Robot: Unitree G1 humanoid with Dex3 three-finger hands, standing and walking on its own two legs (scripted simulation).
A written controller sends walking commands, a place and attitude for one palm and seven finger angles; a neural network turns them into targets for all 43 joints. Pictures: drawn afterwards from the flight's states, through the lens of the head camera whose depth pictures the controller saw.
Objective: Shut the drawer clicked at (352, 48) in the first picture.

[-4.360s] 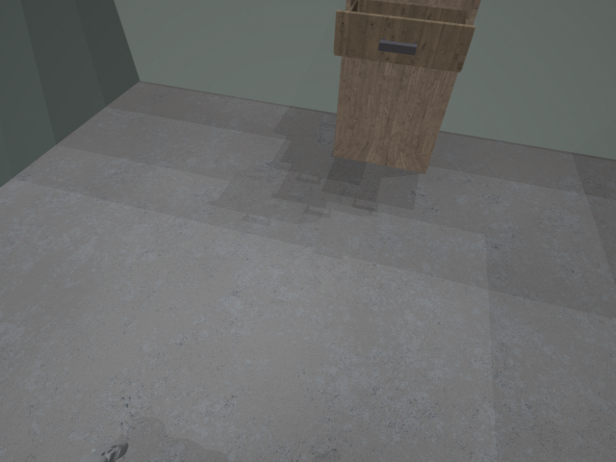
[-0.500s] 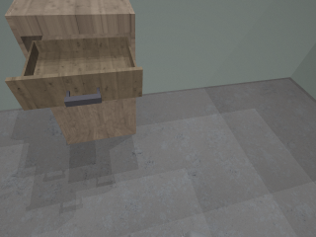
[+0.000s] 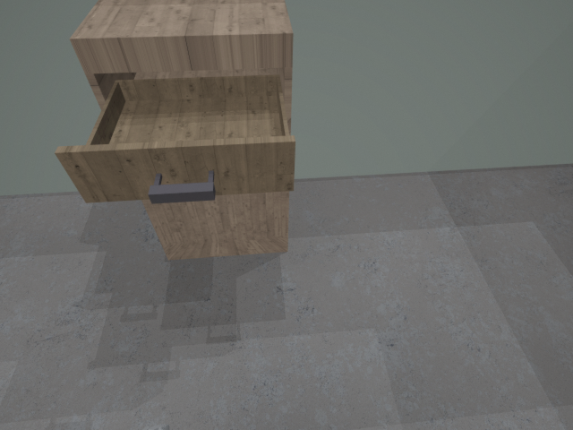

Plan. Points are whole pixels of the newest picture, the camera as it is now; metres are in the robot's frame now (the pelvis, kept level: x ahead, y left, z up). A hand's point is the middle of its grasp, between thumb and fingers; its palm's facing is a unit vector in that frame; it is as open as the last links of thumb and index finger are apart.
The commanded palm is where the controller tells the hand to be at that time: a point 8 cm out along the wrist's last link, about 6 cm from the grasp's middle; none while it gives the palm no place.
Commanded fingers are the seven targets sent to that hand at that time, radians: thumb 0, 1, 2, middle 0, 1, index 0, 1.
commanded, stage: turn to face it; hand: left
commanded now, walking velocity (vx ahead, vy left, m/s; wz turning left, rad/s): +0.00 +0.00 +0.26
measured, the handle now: (184, 184) +0.56 +0.24 -0.02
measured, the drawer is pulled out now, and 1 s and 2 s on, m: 0.30 0.30 0.30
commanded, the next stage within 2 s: take the last steps up to it in 0.04 s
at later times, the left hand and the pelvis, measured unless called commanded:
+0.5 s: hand out of the picture +0.01 +0.20 -0.16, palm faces +0.09 -0.97 -0.21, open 7.4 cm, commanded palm none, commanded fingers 0.00 0.90 0.90 -0.20 -0.30 -0.20 -0.30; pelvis +0.02 +0.01 +0.01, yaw +4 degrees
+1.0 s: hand out of the picture +0.02 +0.11 -0.16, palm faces +0.24 -0.96 -0.11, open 7.4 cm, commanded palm none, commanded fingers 0.00 0.90 0.90 -0.20 -0.30 -0.20 -0.30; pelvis +0.14 +0.00 +0.00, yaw +6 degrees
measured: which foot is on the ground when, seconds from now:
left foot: up 0.00-0.06, down 0.08-0.54, up 0.56-1.00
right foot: down 0.00-0.10, up 0.12-0.52, down 0.54-1.00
